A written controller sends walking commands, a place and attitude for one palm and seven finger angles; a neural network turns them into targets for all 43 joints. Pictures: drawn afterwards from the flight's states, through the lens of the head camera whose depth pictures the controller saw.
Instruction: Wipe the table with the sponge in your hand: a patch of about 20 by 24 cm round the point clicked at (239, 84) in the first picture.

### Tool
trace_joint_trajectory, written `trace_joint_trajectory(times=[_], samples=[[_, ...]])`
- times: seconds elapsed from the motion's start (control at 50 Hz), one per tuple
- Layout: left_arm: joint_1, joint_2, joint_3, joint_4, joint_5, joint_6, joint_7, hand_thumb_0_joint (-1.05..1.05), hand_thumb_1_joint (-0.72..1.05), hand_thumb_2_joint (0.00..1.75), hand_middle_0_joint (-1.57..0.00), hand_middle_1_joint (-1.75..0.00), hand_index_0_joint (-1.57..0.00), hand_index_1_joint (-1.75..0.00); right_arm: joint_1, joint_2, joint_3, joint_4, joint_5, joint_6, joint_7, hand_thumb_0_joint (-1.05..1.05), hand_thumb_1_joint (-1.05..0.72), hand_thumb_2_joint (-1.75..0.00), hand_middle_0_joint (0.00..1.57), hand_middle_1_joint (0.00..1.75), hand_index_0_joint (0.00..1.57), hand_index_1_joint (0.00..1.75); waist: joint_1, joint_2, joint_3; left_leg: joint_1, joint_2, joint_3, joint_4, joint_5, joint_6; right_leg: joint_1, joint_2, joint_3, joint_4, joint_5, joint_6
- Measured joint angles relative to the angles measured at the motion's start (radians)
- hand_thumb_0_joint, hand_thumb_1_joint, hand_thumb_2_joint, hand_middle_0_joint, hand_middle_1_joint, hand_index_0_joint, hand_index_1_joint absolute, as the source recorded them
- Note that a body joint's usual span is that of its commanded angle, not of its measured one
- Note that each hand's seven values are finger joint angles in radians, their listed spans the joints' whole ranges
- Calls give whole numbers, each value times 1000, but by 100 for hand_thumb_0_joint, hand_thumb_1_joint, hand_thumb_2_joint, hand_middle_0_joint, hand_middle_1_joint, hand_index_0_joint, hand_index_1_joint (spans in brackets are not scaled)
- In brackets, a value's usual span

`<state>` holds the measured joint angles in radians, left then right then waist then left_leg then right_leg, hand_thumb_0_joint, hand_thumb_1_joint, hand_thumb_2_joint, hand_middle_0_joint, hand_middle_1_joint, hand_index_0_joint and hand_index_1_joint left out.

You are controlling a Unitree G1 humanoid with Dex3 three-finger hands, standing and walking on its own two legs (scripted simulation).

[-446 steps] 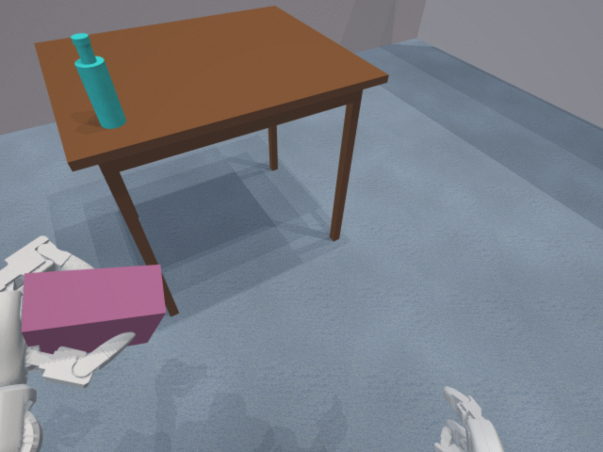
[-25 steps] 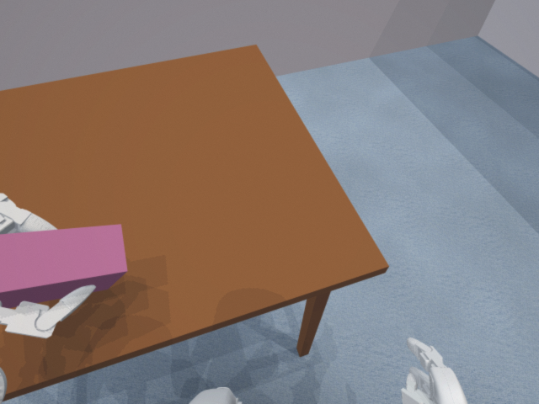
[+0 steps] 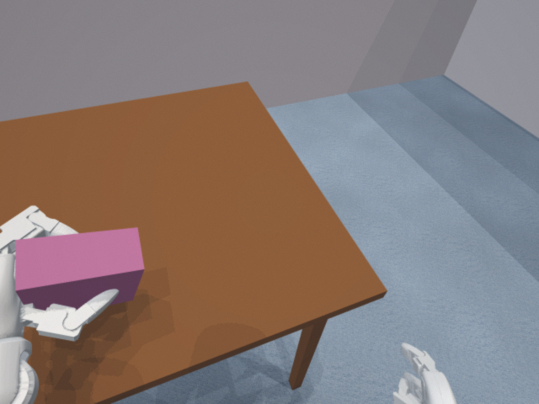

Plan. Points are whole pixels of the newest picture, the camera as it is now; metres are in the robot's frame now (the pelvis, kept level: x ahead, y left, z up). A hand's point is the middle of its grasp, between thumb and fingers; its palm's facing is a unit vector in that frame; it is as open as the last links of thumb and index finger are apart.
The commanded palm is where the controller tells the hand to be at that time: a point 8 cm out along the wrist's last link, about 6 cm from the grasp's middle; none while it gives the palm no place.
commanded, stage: come to a stop and stand still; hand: left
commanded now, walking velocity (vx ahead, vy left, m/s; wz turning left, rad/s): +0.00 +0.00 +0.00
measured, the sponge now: (100, 272) +0.23 +0.22 +0.14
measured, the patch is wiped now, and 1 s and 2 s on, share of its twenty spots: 0.00 0.00 0.00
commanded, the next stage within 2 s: look again from close up in 0.44 s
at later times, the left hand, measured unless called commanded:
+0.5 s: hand (43, 274) +0.21 +0.27 +0.16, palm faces +0.43 -0.84 -0.34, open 9.2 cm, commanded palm +0.15 +0.30 +0.18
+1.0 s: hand (20, 254) +0.23 +0.30 +0.16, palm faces +0.39 -0.84 -0.38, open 9.2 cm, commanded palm +0.16 +0.33 +0.18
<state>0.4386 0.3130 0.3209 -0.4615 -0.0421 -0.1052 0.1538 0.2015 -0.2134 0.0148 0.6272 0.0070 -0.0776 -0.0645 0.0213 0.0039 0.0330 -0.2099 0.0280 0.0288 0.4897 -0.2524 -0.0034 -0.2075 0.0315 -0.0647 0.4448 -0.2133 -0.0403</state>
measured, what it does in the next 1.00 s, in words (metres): stands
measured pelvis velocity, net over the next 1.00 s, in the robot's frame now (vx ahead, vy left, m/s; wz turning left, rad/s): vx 0.00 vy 0.04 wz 0.00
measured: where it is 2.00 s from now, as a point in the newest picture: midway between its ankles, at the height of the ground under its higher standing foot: outside the picture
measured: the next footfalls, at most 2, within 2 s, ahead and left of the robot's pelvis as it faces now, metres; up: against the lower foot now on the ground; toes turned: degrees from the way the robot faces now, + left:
left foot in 1.52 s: -0.04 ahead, +0.13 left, +0.00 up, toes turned +0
right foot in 1.80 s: -0.11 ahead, -0.17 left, +0.00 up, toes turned +3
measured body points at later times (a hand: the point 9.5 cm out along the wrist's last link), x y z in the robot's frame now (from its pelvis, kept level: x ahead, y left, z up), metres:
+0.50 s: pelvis -0.01 +0.02 +0.01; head +0.00 +0.03 +0.45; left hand +0.18 +0.31 +0.18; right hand +0.16 -0.20 -0.08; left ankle +0.01 +0.12 -0.74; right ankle +0.02 -0.09 -0.74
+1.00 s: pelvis +0.00 +0.04 +0.00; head +0.05 +0.08 +0.45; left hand +0.20 +0.35 +0.18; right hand +0.18 -0.18 -0.07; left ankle +0.01 +0.12 -0.74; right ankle +0.02 -0.09 -0.74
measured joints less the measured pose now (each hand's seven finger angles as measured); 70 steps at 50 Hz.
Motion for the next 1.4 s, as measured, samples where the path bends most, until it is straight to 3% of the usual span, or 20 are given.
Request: trace_joint_trajectory(times=[0.16, 0.4, 0.54, 0.58, 0.6, 0.64, 0.7, 0.78, 0.86, 1.02, 1.14, 1.22, 1.34, 1.4], samples=[[9, 46, 17, -39, 4, -36, 3, 0, -42, 103, -83, -138, -83, -138, 10, 3, -13, -34, 2, -8, -8, 1, -90, -90, 20, 30, 20, 30, -18, -16, -4, 16, -10, 3, -47, 31, 10, 20, -8, 3, -55, 37, 11], [-5, 8, -9, 15, 9, -5, 0, 0, -42, 103, -83, -138, -83, -138, 16, 19, 3, -35, 3, -2, -1, 1, -90, -90, 20, 30, 20, 30, 3, 1, -9, 20, -18, 8, -67, 46, 23, 31, -15, 8, -91, 62, 23], [-13, 17, -1, -5, 6, -12, 0, 0, -42, 103, -83, -138, -83, -138, 11, 28, 9, -34, 1, -4, 4, 1, -90, -90, 20, 30, 20, 30, 2, -2, 0, 21, -23, 6, -71, 47, 26, 34, -20, 6, -94, 62, 27], [-139, 103, 38, 48, 63, -48, -49, 0, -43, 103, -83, -138, -83, -137, 28, 28, 2, -38, -12, -34, 2, 1, -90, -90, 20, 30, 20, 30, 32, -10, 9, -19, -19, -6, -35, 40, 26, 6, -17, -7, -76, 58, 27], [-207, 137, 64, 104, 54, -78, -59, 0, -43, 103, -83, -138, -83, -137, 22, 29, 3, -28, -6, -40, 9, 1, -90, -90, 20, 30, 20, 30, 43, -17, 14, -28, -21, -5, -29, 40, 26, -9, -19, -6, -60, 55, 24], [-270, 147, 110, 167, 26, -93, -57, 0, -43, 103, -83, -138, -83, -137, 9, 20, 3, -27, 0, -46, 30, 1, -90, -90, 20, 30, 20, 30, 44, -12, 19, -36, -21, 6, -21, 37, 27, -25, -21, 5, -42, 50, 23], [-197, 109, 118, 131, -6, -114, -50, 0, -42, 103, -83, -138, -83, -138, 2, 3, -4, -39, 6, -65, 56, 1, -90, -90, 20, 30, 20, 30, 19, 4, 16, -31, -26, 31, -22, 30, 37, -33, -26, 30, -34, 47, 35], [-43, 63, 27, 52, -4, -146, -78, 0, -42, 103, -83, -138, -82, -138, 20, -4, -12, -46, 7, -78, 49, 1, -90, -90, 20, 30, 20, 30, 0, 0, 6, -22, -39, 45, -37, 25, 51, -32, -38, 45, -37, 41, 50], [-2, 74, 8, 47, 6, -153, -94, 0, -42, 103, -83, -138, -82, -138, 36, 5, -11, -42, 5, -79, 26, 1, -90, -90, 20, 30, 20, 30, 2, -31, 23, -18, -51, 38, -40, 22, 59, -28, -49, 39, -31, 30, 56], [-68, 81, 78, -21, -3, -148, -55, 0, -42, 103, -82, -139, -82, -138, 6, 26, -8, -39, -1, -103, 25, 1, -90, -90, 20, 30, 20, 30, 28, -68, 76, -13, -63, 28, -18, 4, 64, -20, -62, 29, -4, 7, 64], [-72, 75, 69, -68, 4, -151, -59, 0, -42, 103, -82, -139, -82, -138, -34, 59, -16, -71, -14, -93, 53, 1, -90, -90, 20, 30, 20, 30, 35, -79, 99, -12, -63, 46, -4, -1, 62, -57, -69, 24, 91, -21, 41], [-56, 77, 67, -77, 3, -139, -71, 0, -42, 103, -82, -139, -82, -139, -41, 66, -6, -90, -16, -78, 67, 1, -90, -90, 20, 30, 20, 30, 31, -66, 112, -37, -40, 49, 31, -10, 50, -47, -54, 5, 70, -31, 35], [-25, 92, 87, -117, -15, -138, -87, 0, -42, 104, -82, -139, -82, -139, -58, 51, -5, -107, -3, -60, 70, 1, -90, -90, 20, 30, 20, 30, 19, -13, 139, -129, 26, 17, 121, -19, 15, -89, 8, -29, 56, 7, 1], [9, 92, 92, -150, -22, -149, -82, 0, -42, 104, -82, -139, -82, -139, -62, 39, -19, -82, -2, -65, 57, 1, -90, -90, 20, 30, 20, 30, 19, -22, 124, -189, 6, -23, 249, -74, -4, -138, 9, -24, 74, 16, -16]])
